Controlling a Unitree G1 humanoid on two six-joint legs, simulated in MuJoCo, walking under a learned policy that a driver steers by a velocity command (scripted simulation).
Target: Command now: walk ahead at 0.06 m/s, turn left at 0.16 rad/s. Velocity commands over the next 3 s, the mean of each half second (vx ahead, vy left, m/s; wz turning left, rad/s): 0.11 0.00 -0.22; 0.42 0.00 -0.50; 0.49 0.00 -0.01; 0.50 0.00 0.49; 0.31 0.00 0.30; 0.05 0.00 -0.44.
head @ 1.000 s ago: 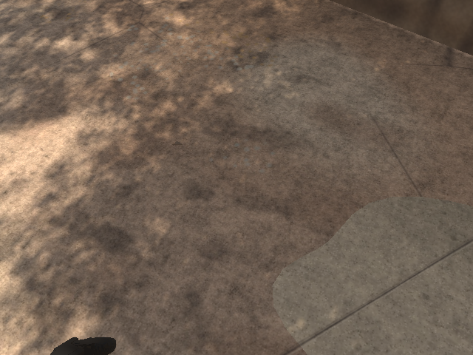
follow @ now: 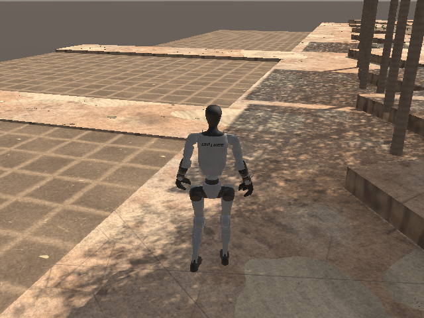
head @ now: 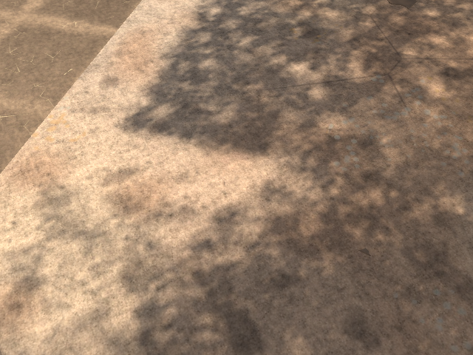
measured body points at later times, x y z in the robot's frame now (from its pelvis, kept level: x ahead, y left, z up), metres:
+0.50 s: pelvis +0.07 -0.02 -0.01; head +0.08 -0.04 +0.44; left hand +0.27 +0.23 -0.09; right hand +0.10 -0.32 -0.13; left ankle +0.01 +0.15 -0.73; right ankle +0.07 -0.11 -0.73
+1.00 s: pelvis +0.30 -0.07 -0.01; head +0.33 -0.09 +0.44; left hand +0.44 +0.19 -0.13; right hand +0.42 -0.39 -0.07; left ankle +0.44 -0.02 -0.73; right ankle +0.08 -0.11 -0.70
